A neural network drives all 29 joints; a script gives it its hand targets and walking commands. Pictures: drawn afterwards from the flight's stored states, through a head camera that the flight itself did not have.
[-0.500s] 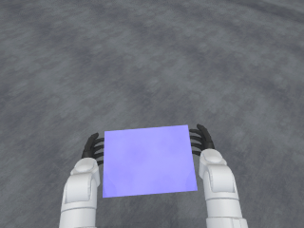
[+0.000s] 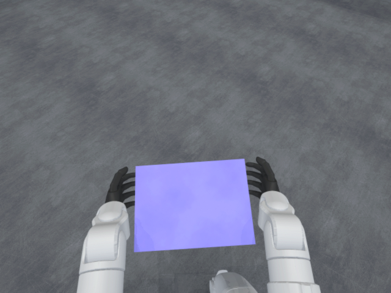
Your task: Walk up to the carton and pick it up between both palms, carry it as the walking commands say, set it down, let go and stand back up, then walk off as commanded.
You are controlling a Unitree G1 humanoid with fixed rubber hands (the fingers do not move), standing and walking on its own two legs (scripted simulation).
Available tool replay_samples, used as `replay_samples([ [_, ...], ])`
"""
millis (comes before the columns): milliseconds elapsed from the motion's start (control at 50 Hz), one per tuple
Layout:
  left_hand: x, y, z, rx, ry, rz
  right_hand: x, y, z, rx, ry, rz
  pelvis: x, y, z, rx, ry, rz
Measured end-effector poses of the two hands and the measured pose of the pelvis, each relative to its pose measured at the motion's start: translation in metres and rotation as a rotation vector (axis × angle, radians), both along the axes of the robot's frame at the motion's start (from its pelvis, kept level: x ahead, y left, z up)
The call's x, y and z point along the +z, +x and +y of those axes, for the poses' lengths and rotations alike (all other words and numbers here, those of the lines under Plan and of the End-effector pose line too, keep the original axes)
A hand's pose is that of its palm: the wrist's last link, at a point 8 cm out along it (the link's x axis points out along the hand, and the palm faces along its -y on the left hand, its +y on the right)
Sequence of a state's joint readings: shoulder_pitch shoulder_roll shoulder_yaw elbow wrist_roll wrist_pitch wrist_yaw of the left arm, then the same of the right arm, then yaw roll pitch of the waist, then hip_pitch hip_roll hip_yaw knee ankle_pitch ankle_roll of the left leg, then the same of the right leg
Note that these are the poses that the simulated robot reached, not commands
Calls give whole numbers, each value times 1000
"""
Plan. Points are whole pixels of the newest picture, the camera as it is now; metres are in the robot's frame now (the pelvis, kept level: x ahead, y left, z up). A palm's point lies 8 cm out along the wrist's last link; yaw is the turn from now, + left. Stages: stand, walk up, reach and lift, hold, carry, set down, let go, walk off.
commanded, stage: carry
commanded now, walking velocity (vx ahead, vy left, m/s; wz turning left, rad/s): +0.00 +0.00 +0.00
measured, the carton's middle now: (194, 206) +0.31 -0.01 -0.07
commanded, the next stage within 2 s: none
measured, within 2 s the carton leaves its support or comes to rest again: neither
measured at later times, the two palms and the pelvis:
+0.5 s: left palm (121, 87) +0.63 +0.18 +0.03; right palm (231, 82) +0.62 -0.13 +0.04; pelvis +0.34 +0.04 +0.01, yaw -2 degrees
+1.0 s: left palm (117, 29) +0.95 +0.25 +0.03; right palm (202, 26) +0.95 -0.07 +0.03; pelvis +0.67 +0.09 +0.01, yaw -2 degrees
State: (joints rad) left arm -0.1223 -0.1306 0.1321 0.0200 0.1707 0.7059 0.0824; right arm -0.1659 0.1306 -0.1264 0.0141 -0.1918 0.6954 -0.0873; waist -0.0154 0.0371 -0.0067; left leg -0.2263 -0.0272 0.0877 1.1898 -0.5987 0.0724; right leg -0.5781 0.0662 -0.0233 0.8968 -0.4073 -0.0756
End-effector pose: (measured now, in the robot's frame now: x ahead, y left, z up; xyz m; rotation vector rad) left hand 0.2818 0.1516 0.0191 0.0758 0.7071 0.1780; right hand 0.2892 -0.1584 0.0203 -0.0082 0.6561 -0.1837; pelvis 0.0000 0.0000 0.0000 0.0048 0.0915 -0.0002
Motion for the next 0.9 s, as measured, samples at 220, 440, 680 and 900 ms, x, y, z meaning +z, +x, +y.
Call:
replay_samples([
  [220, 21, 153, 19, 42, -55, -17, 34, 163, 19, 40, -42, -18, 24, 159, 9, 27, 11, -14],
  [440, 15, 306, 33, -9, -36, 0, 20, 298, 32, -8, -18, 5, 20, 301, 35, -22, -49, 36],
  [680, 19, 457, 51, 51, -54, -46, 35, 469, 51, 54, -32, -41, 14, 464, 37, 29, -7, -3],
  [900, 11, 605, 83, 8, -66, 8, 19, 598, 82, 9, -40, 36, 17, 606, 80, -10, -64, 15],
])
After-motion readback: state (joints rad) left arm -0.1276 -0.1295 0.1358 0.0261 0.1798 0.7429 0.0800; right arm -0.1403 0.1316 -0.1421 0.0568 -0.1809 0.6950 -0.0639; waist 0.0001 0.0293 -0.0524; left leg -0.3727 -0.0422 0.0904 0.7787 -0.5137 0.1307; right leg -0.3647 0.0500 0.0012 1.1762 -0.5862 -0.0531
